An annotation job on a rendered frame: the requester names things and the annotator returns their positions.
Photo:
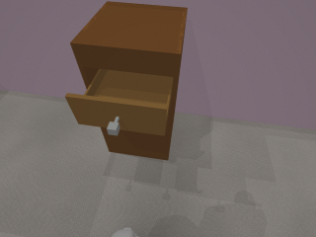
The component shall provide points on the cabinet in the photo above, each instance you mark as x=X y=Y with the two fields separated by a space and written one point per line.
x=136 y=38

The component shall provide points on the drawer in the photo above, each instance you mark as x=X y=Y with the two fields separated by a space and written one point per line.
x=141 y=101

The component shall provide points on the handle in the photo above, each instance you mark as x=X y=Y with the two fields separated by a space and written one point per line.
x=113 y=127

